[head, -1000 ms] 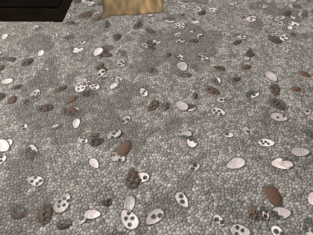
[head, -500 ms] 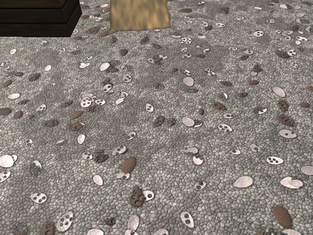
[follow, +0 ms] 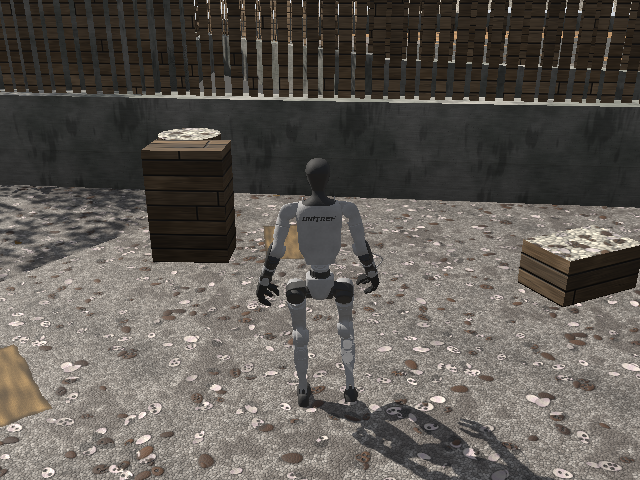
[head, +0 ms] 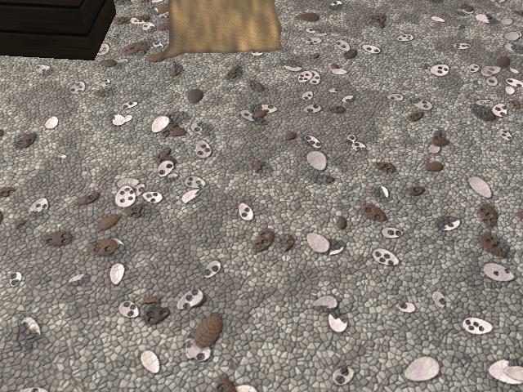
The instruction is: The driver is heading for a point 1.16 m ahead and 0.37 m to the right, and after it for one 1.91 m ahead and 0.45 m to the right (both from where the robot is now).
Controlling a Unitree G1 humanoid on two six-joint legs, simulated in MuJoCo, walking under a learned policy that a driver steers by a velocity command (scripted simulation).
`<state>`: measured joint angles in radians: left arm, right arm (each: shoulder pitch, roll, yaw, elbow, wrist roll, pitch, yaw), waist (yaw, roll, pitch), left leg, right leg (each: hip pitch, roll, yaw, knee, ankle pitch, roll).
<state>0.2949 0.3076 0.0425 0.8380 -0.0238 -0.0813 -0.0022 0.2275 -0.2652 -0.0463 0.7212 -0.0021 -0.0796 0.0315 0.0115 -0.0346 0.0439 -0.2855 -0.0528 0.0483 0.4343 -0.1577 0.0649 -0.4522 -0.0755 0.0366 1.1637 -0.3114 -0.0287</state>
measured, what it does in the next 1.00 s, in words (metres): walks ahead: right foot, then left foot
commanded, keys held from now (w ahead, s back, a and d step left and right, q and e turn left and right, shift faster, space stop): w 0.78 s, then w+e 0.22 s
